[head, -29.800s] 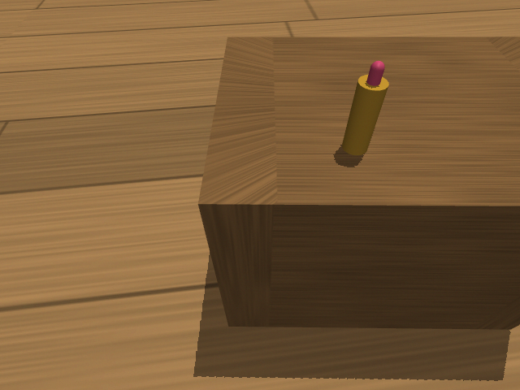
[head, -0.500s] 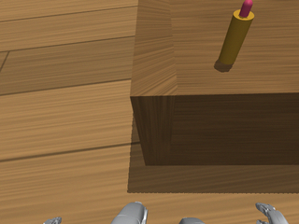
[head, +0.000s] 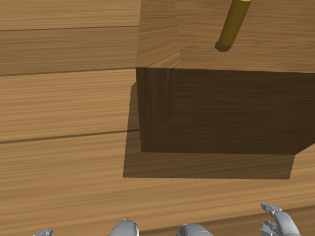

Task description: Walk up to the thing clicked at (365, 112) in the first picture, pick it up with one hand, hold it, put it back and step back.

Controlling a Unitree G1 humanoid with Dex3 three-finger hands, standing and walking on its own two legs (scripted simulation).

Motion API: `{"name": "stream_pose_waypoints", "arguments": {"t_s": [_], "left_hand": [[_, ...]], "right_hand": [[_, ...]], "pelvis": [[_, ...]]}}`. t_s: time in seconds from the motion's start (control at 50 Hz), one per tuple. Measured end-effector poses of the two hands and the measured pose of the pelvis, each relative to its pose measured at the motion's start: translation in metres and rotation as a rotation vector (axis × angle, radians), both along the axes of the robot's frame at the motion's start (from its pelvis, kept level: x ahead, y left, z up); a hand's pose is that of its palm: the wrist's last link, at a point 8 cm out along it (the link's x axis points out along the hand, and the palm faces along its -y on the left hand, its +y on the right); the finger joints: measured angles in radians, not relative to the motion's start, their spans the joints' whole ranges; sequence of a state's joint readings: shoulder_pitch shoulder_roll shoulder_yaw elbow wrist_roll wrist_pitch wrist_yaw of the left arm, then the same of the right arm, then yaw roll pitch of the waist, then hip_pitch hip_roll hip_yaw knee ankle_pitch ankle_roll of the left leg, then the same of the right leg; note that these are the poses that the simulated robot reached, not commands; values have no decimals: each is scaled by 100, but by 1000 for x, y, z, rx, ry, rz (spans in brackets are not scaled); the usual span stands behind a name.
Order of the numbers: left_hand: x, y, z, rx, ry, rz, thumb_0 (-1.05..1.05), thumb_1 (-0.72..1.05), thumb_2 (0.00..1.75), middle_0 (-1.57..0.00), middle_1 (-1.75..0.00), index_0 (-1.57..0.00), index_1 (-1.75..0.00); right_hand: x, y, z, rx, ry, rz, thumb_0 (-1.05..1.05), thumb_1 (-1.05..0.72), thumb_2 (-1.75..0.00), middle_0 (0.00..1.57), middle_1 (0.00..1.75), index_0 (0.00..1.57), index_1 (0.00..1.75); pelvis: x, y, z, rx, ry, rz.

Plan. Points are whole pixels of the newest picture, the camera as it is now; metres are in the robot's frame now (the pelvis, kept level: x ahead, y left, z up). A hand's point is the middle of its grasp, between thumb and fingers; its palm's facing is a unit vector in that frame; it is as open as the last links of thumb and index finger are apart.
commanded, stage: step back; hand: right
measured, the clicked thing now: (236, 15) +0.80 -0.26 +0.09
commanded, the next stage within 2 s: stand in 1.92 s
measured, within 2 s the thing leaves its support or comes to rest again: neither
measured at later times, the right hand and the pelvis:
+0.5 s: hand out of the picture -0.07 -0.28 -0.15, palm faces -0.14 +0.91 -0.38, open 7.4 cm; pelvis -0.16 -0.02 -0.01, yaw +4 degrees
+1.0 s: hand out of the picture -0.21 -0.33 -0.16, palm faces -0.15 +0.92 -0.37, open 7.4 cm; pelvis -0.31 -0.07 +0.00, yaw +5 degrees
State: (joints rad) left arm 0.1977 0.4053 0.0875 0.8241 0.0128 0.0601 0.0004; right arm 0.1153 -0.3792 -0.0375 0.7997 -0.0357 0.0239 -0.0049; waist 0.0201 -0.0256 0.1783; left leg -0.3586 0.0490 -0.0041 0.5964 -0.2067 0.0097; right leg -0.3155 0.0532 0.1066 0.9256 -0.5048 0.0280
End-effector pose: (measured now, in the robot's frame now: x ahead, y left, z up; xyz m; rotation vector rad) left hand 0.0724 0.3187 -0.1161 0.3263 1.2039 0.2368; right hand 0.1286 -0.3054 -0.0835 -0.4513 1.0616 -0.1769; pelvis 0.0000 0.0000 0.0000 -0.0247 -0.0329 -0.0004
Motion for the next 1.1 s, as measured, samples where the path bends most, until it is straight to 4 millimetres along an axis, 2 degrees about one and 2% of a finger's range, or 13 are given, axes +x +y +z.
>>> {"name": "stream_pose_waypoints", "arguments": {"t_s": [0.1, 0.2, 0.32, 0.42, 0.54, 0.64, 0.72, 0.76, 0.84, 0.98, 1.1], "left_hand": [[-45, -19, -2, 29, 28, -10, 0, 90, 90, -21, -30, -21, -30], [-87, -33, 15, 36, 36, 7, 0, 90, 90, -21, -30, -21, -30], [-102, -28, 23, 73, -30, 3, 0, 90, 90, -21, -30, -21, -30], [-110, -16, 10, 65, -112, 8, 0, 90, 90, -21, -30, -21, -30], [-142, -25, 9, 25, -96, 23, 0, 90, 90, -21, -30, -21, -30], [-185, -39, 7, 15, -57, -1, 0, 90, 90, -21, -30, -21, -30], [-225, -54, 1, 35, -23, -17, 0, 90, 90, -21, -30, -21, -30], [-249, -63, 3, 39, -4, -11, 0, 90, 90, -21, -30, -21, -30], [-294, -73, 16, 47, 20, 13, 0, 90, 90, -21, -30, -21, -30], [-339, -65, 27, 89, -30, 51, 0, 90, 90, -21, -30, -21, -30], [-376, -49, 17, 74, -43, 102, 0, 90, 90, -21, -30, -21, -30]], "right_hand": [[-28, -27, -19, 23, -25, -20, 0, -90, -90, 21, 30, 20, 30], [-71, -34, -24, 48, 28, -56, 0, -91, -90, 21, 30, 20, 30], [-128, -32, -32, 47, 114, -34, 0, -91, -90, 21, 30, 20, 30], [-168, -21, -40, 30, 161, -7, 0, -91, -90, 21, 30, 20, 30], [-203, -18, -23, 37, 135, 0, 0, -91, -90, 21, 30, 20, 30], [-214, -34, -14, 23, 56, 1, 0, -90, -90, 21, 30, 21, 30], [-227, -55, -22, 34, -2, -2, 0, -90, -90, 21, 30, 21, 30], [-239, -64, -28, 41, -9, -17, 0, -90, -90, 21, 30, 20, 30], [-270, -69, -27, 57, 27, -32, 0, -91, -90, 21, 30, 20, 30], [-334, -71, -38, 57, 140, 7, 0, -91, -90, 21, 30, 20, 30], [-372, -56, -40, 61, 183, 18, 0, -91, -90, 21, 30, 20, 30]], "pelvis": [[-37, -18, -12, -13, -13, -9], [-63, -25, -2, 43, -8, -5], [-97, -26, -2, 48, 3, 38], [-133, -22, -13, 60, -11, 75], [-171, -27, -3, 23, -10, 60], [-204, -38, -1, 11, 1, 23], [-235, -53, -12, 20, 1, -6], [-251, -59, -13, -8, -15, 13], [-274, -66, -3, 46, -6, 11], [-310, -69, -2, 49, -1, 70], [-335, -61, -6, 68, -22, 106]]}}
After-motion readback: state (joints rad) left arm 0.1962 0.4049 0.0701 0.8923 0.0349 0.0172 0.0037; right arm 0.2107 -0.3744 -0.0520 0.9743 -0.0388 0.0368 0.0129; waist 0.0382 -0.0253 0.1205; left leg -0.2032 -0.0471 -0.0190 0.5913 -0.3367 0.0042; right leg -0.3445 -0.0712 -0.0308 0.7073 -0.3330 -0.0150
